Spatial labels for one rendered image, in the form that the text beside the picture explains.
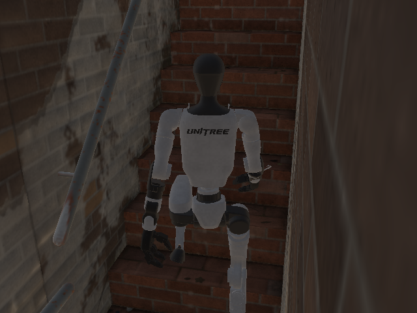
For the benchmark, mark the stairs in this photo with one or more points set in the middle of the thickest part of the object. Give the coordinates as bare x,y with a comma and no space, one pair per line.
259,43

